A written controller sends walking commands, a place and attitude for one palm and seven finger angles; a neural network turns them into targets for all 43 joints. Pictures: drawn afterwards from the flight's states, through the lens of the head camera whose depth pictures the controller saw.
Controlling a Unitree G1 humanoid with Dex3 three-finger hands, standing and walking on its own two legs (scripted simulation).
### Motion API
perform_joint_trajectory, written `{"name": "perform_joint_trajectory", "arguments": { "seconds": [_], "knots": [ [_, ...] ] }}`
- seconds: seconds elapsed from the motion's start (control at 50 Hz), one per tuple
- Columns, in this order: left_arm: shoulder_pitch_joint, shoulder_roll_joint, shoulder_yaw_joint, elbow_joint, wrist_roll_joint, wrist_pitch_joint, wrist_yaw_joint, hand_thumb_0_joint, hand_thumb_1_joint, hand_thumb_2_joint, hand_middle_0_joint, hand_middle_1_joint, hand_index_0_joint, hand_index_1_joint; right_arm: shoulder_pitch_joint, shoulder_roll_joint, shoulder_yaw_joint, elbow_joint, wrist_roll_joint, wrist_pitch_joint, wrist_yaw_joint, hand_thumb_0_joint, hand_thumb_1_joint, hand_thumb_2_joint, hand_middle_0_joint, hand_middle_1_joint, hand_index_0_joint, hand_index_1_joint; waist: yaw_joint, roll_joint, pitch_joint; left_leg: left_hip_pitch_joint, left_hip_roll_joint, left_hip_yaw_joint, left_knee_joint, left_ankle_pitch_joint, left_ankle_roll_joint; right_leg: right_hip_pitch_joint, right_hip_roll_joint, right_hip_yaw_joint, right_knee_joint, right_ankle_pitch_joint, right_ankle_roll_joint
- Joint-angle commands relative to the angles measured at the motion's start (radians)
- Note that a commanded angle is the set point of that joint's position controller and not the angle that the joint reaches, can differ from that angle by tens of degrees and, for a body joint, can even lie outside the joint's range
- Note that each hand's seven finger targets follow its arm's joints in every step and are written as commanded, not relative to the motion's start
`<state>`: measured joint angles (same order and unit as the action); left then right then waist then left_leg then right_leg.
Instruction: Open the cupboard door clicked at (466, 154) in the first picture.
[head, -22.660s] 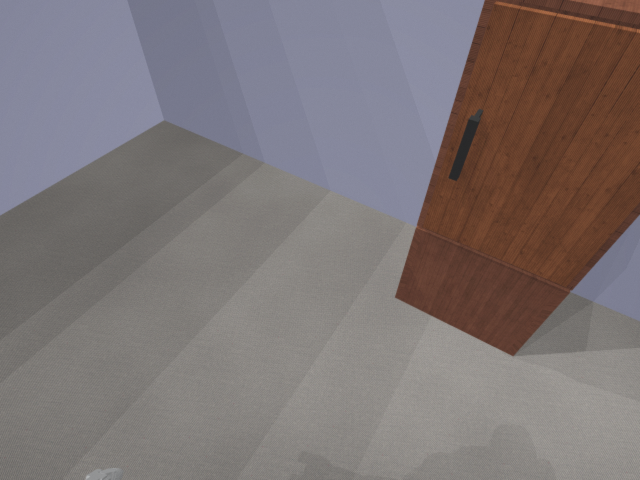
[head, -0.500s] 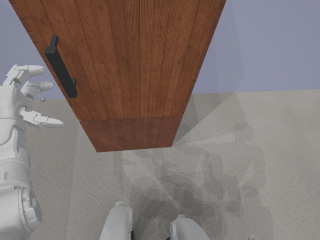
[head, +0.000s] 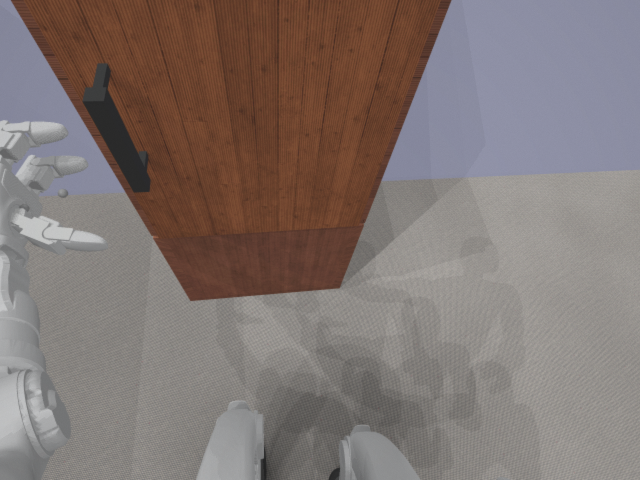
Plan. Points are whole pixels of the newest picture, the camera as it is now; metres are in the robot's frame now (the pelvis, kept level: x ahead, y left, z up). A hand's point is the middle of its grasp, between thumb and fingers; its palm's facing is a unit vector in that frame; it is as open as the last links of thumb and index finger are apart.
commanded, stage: move the hooked fingers beside the handle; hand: left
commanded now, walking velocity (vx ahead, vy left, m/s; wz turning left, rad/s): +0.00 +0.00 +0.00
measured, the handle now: (123, 134) +0.51 +0.25 +0.07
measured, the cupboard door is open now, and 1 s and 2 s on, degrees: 0 0 0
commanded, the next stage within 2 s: slide the fingers in behind the handle in 0.68 s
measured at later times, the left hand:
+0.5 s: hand (55, 199) +0.42 +0.30 +0.06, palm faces +0.13 -0.99 +0.00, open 14.0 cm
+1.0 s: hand (74, 197) +0.42 +0.28 +0.06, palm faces +0.12 -0.99 +0.00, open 14.0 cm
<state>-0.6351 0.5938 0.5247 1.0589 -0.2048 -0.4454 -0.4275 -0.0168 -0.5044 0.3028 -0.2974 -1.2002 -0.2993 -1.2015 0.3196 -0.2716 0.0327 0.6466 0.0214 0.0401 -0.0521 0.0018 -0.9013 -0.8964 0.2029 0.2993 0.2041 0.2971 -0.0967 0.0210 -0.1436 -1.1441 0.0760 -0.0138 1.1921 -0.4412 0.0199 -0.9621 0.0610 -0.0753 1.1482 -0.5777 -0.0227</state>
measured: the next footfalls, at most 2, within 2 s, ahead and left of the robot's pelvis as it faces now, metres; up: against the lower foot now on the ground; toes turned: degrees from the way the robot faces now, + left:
none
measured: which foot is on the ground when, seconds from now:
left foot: down 0.00-1.00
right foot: down 0.00-1.00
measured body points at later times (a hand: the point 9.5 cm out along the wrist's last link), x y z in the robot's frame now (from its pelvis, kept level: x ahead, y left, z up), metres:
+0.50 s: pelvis +0.00 +0.00 +0.00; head +0.11 +0.04 +0.44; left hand +0.41 +0.36 +0.06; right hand +0.08 -0.26 -0.10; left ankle +0.06 +0.11 -0.64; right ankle -0.02 -0.11 -0.64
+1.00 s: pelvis +0.00 +0.00 +0.00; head +0.11 +0.03 +0.44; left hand +0.41 +0.34 +0.06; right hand +0.07 -0.27 -0.11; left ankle +0.06 +0.11 -0.64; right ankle -0.02 -0.11 -0.64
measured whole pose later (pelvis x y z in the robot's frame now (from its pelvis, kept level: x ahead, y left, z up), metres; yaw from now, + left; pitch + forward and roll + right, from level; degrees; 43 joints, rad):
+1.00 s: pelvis +0.00 +0.00 +0.00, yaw +0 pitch +21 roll -4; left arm -0.60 0.54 0.49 1.01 -0.22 -0.44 -0.41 -0.02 -0.50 0.30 -0.30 -1.20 -0.30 -1.20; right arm 0.32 -0.27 0.03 0.64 0.02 0.04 -0.04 0.00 -0.90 -0.90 0.20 0.30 0.20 0.30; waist -0.09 0.02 -0.15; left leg -1.12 0.07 -0.01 1.18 -0.44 0.02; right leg -0.94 0.06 -0.07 1.14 -0.57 -0.02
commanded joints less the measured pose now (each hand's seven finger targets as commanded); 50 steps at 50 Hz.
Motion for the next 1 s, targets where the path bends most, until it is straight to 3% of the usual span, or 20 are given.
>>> {"name": "perform_joint_trajectory", "arguments": {
  "seconds": [0.0,0.04,0.1,0.16,0.2,0.32,0.36,0.38,0.4,0.42,0.44,0.5,0.62,0.66,0.7,0.74,0.76,0.82,0.9,0.98],
  "knots": [
    [-0.302,0.296,0.041,-0.216,-0.027,-0.059,-0.016,0.0,-0.5,0.3,-0.3,-1.2,-0.3,-1.2,0.106,-0.188,-0.076,-0.068,-0.004,-0.017,-0.009,0.0,-0.9,-0.9,0.2,0.3,0.2,0.3,0.012,0.151,-0.433,0.555,-0.025,-0.062,-0.124,0.298,0.014,-0.013,0.017,0.035,-0.164,0.287,-0.003],
    [-0.297,0.305,0.053,-0.194,-0.027,-0.052,-0.013,0.0,-0.5,0.3,-0.3,-1.2,-0.3,-1.2,0.108,-0.191,-0.076,-0.069,-0.005,-0.017,-0.01,0.0,-0.9,-0.9,0.2,0.3,0.2,0.3,0.014,0.126,-0.415,0.524,-0.026,-0.061,-0.124,0.282,0.016,-0.008,0.017,0.036,-0.163,0.281,-0.001],
    [-0.329,0.291,0.032,-0.22,-0.025,-0.053,-0.011,0.0,-0.5,0.3,-0.3,-1.2,-0.3,-1.2,0.104,-0.188,-0.075,-0.072,-0.004,-0.016,-0.01,0.0,-0.9,-0.9,0.2,0.3,0.2,0.3,0.003,0.144,-0.416,0.532,-0.027,-0.057,-0.122,0.275,0.018,-0.012,0.015,0.04,-0.169,0.277,0.0],
    [-0.319,0.333,0.07,-0.226,-0.021,-0.068,-0.009,0.0,-0.5,0.3,-0.3,-1.2,-0.3,-1.2,0.106,-0.19,-0.076,-0.068,-0.008,-0.02,-0.011,0.0,-0.9,-0.9,0.2,0.3,0.2,0.3,0.019,0.174,-0.443,0.552,-0.026,-0.06,-0.117,0.31,0.012,-0.006,0.016,0.039,-0.155,0.296,-0.006],
    [-0.317,0.293,0.042,-0.24,-0.026,-0.069,-0.014,0.0,-0.5,0.3,-0.3,-1.2,-0.3,-1.2,0.102,-0.185,-0.075,-0.071,-0.006,-0.019,-0.008,0.0,-0.9,-0.9,0.2,0.3,0.2,0.3,0.011,0.179,-0.441,0.578,-0.026,-0.06,-0.121,0.314,0.012,-0.02,0.018,0.034,-0.162,0.294,-0.004],
    [-0.296,0.284,0.04,-0.232,-0.034,-0.055,-0.024,0.0,-0.5,0.3,-0.3,-1.2,-0.3,-1.2,0.104,-0.188,-0.076,-0.077,-0.006,-0.017,-0.008,0.0,-0.9,-0.9,0.2,0.3,0.2,0.3,0.012,0.152,-0.43,0.578,-0.025,-0.066,-0.126,0.313,0.014,-0.018,0.02,0.03,-0.164,0.292,-0.007],
    [-0.306,0.277,0.029,-0.255,-0.033,-0.056,-0.022,0.0,-0.5,0.3,-0.3,-1.2,-0.3,-1.2,0.098,-0.186,-0.076,-0.078,-0.005,-0.016,-0.007,0.0,-0.9,-0.9,0.2,0.3,0.2,0.3,0.012,0.167,-0.438,0.589,-0.025,-0.066,-0.129,0.32,0.012,-0.021,0.018,0.029,-0.165,0.298,-0.005],
    [-0.293,0.28,0.036,-0.267,-0.034,-0.058,-0.02,0.0,-0.5,0.3,-0.3,-1.2,-0.3,-1.2,0.096,-0.185,-0.076,-0.081,-0.006,-0.017,-0.005,0.0,-0.9,-0.9,0.2,0.3,0.2,0.3,0.024,0.191,-0.448,0.607,-0.025,-0.067,-0.134,0.327,0.008,-0.019,0.018,0.026,-0.164,0.295,-0.008],
    [-0.281,0.25,0.016,-0.275,-0.038,-0.056,-0.019,0.0,-0.5,0.3,-0.3,-1.2,-0.3,-1.2,0.093,-0.183,-0.077,-0.084,-0.005,-0.018,-0.003,0.0,-0.9,-0.9,0.2,0.3,0.2,0.3,0.014,0.17,-0.444,0.611,-0.025,-0.069,-0.138,0.312,0.01,-0.026,0.019,0.023,-0.171,0.281,-0.006],
    [-0.273,0.269,0.039,-0.27,-0.041,-0.06,-0.016,0.0,-0.5,0.3,-0.3,-1.2,-0.3,-1.2,0.099,-0.186,-0.077,-0.083,-0.007,-0.018,-0.004,0.0,-0.9,-0.9,0.2,0.3,0.2,0.3,0.021,0.161,-0.439,0.602,-0.025,-0.071,-0.136,0.317,0.01,-0.021,0.02,0.025,-0.167,0.284,-0.01],
    [-0.292,0.262,0.026,-0.257,-0.036,-0.058,-0.014,0.0,-0.5,0.3,-0.3,-1.2,-0.3,-1.2,0.094,-0.187,-0.076,-0.078,-0.005,-0.016,-0.005,0.0,-0.9,-0.9,0.2,0.3,0.2,0.3,0.006,0.144,-0.422,0.593,-0.023,-0.073,-0.137,0.305,0.011,-0.034,0.018,0.024,-0.168,0.279,-0.005],
    [-0.293,0.248,0.012,-0.241,-0.03,-0.052,-0.008,0.0,-0.5,0.3,-0.3,-1.2,-0.3,-1.2,0.091,-0.186,-0.076,-0.082,-0.005,-0.017,-0.006,0.0,-0.9,-0.9,0.2,0.3,0.2,0.3,0.007,0.147,-0.391,0.569,-0.026,-0.071,-0.144,0.265,0.012,-0.04,0.016,0.025,-0.175,0.249,-0.005],
    [-0.337,0.242,0.006,-0.264,-0.025,-0.075,0.008,0.0,-0.5,0.3,-0.3,-1.2,-0.3,-1.2,0.094,-0.182,-0.075,-0.079,-0.009,-0.022,-0.007,0.0,-0.9,-0.9,0.2,0.3,0.2,0.3,0.007,0.158,-0.417,0.593,-0.026,-0.077,-0.142,0.266,0.01,-0.037,0.016,0.028,-0.171,0.242,-0.01],
    [-0.291,0.274,0.035,-0.244,-0.021,-0.072,0.011,0.0,-0.5,0.3,-0.3,-1.2,-0.3,-1.2,0.093,-0.185,-0.075,-0.079,-0.009,-0.019,-0.007,0.0,-0.9,-0.9,0.2,0.3,0.2,0.3,0.02,0.154,-0.428,0.588,-0.025,-0.071,-0.144,0.275,0.007,-0.021,0.016,0.029,-0.171,0.252,-0.008],
    [-0.324,0.26,0.013,-0.219,-0.019,-0.062,0.008,0.0,-0.5,0.3,-0.3,-1.2,-0.3,-1.2,0.088,-0.182,-0.071,-0.076,-0.006,-0.018,-0.007,0.0,-0.9,-0.9,0.2,0.3,0.2,0.3,0.004,0.139,-0.379,0.538,-0.027,-0.063,-0.141,0.232,0.012,-0.025,0.014,0.034,-0.18,0.234,-0.002],
    [-0.315,0.297,0.046,-0.202,-0.018,-0.062,0.007,0.0,-0.5,0.3,-0.3,-1.2,-0.3,-1.2,0.095,-0.188,-0.072,-0.078,-0.007,-0.019,-0.01,0.0,-0.9,-0.9,0.2,0.3,0.2,0.3,0.015,0.127,-0.403,0.527,-0.027,-0.06,-0.134,0.251,0.014,-0.002,0.015,0.039,-0.171,0.254,-0.003],
    [-0.316,0.317,0.058,-0.221,-0.016,-0.064,0.007,0.0,-0.5,0.3,-0.3,-1.2,-0.3,-1.2,0.093,-0.188,-0.071,-0.081,-0.009,-0.019,-0.009,0.0,-0.9,-0.9,0.2,0.3,0.2,0.3,0.022,0.152,-0.423,0.53,-0.029,-0.058,-0.131,0.263,0.013,0.01,0.013,0.041,-0.166,0.264,-0.004],
    [-0.333,0.227,-0.009,-0.255,-0.026,-0.074,0.003,0.0,-0.5,0.3,-0.3,-1.2,-0.3,-1.2,0.095,-0.176,-0.073,-0.081,-0.008,-0.021,-0.005,0.0,-0.9,-0.9,0.2,0.3,0.2,0.3,0.009,0.16,-0.422,0.575,-0.027,-0.066,-0.133,0.273,0.012,-0.02,0.017,0.034,-0.168,0.261,-0.008],
    [-0.295,0.235,0.004,-0.246,-0.031,-0.059,0.008,0.0,-0.5,0.3,-0.3,-1.2,-0.3,-1.2,0.096,-0.18,-0.078,-0.075,-0.004,-0.019,-0.004,0.0,-0.9,-0.9,0.2,0.3,0.2,0.3,0.009,0.123,-0.426,0.544,-0.029,-0.054,-0.129,0.276,0.016,0.012,0.014,0.041,-0.175,0.289,0.0],
    [-0.289,0.205,-0.015,-0.286,-0.03,-0.055,0.025,0.0,-0.5,0.3,-0.3,-1.2,-0.3,-1.2,0.091,-0.173,-0.078,-0.081,-0.004,-0.017,0.0,0.0,-0.9,-0.9,0.2,0.3,0.2,0.3,0.014,0.135,-0.425,0.55,-0.032,-0.051,-0.134,0.284,0.016,0.02,0.012,0.04,-0.176,0.3,0.0]
  ]
}}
